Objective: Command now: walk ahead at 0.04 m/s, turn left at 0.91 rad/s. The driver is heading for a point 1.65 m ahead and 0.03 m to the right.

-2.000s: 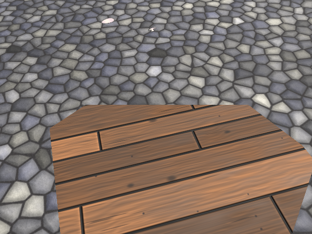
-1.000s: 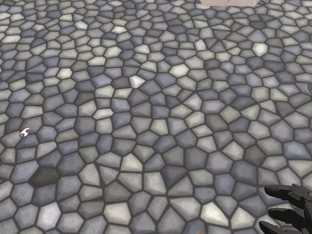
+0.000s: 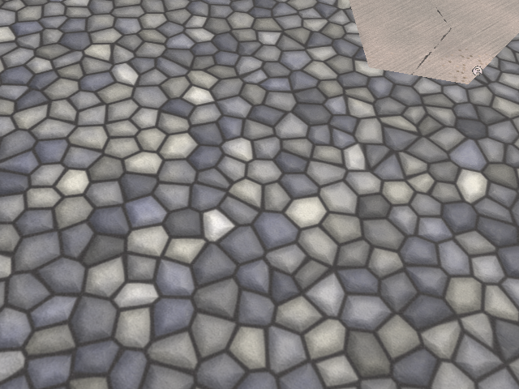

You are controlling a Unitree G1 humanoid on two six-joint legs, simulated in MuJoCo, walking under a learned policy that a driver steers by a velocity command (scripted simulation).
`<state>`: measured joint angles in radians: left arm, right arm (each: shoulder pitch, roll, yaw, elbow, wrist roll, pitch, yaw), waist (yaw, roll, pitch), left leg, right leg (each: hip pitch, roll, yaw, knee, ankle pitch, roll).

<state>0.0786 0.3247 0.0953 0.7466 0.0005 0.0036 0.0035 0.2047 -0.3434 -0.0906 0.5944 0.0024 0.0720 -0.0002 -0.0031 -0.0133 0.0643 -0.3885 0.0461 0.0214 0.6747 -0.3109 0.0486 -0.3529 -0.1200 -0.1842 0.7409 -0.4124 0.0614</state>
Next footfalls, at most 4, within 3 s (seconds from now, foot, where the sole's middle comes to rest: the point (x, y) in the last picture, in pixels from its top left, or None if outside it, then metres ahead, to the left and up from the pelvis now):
0.42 right None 0.12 -0.13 -0.76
0.78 left None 0.03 0.12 -0.76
1.18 right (260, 346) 0.56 -0.02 -0.76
1.68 left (133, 225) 0.92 0.36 -0.76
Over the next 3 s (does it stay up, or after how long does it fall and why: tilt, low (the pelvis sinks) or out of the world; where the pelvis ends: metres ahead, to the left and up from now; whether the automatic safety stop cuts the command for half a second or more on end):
stays up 1.70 -0.03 0.02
